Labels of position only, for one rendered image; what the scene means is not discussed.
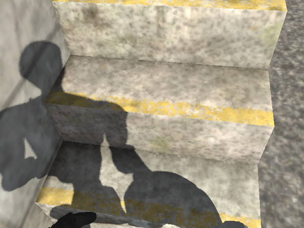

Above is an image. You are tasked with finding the left robot hand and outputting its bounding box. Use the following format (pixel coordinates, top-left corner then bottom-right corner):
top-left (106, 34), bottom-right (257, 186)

top-left (48, 212), bottom-right (97, 228)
